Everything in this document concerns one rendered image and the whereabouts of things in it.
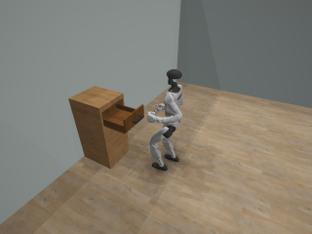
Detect robot right hand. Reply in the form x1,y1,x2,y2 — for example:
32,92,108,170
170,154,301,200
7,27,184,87
152,103,165,112

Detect robot right upper arm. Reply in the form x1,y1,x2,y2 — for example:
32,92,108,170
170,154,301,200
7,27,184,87
178,85,184,105

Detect cabinet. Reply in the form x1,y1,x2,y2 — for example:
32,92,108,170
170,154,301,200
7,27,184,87
68,86,130,169

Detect left robot foot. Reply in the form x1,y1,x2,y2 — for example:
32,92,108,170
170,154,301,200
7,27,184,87
151,163,168,171

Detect robot left forearm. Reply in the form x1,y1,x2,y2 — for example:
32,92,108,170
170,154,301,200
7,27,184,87
155,114,181,125

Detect drawer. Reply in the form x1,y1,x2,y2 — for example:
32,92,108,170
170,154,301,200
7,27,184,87
101,103,144,134

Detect handle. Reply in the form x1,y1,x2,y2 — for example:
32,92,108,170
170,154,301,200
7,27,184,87
132,115,144,124

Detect robot left upper arm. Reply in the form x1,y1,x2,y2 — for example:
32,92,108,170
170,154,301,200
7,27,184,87
164,93,183,120

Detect robot left shin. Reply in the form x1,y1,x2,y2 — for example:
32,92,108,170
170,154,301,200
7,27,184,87
148,144,164,167

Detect robot left hand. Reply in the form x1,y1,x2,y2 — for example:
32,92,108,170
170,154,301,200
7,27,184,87
147,111,156,123

